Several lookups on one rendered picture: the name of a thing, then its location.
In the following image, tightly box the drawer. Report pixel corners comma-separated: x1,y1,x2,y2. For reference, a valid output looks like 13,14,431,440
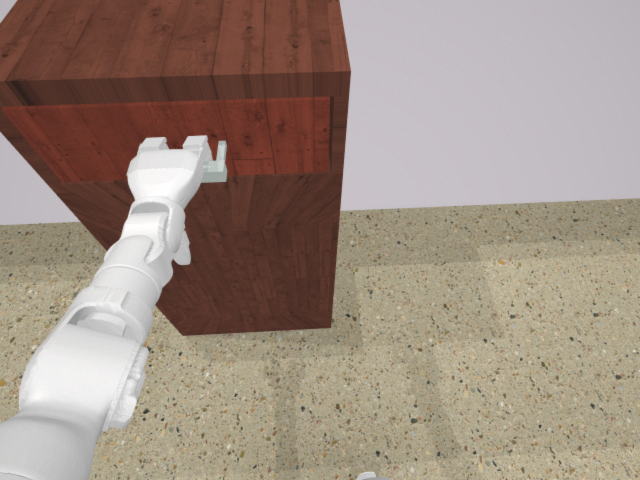
2,96,330,182

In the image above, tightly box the left robot hand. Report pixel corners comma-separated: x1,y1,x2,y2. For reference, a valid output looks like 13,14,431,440
128,135,213,265

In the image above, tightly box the robot left upper arm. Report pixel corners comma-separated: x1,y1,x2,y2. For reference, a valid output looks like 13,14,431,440
0,324,149,480

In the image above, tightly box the handle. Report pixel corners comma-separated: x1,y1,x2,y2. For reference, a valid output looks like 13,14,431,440
126,141,227,183

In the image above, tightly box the robot left forearm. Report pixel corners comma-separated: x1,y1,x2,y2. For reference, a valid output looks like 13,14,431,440
19,196,185,411

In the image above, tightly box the cabinet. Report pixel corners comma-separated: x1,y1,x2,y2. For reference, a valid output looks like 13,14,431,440
0,0,351,336

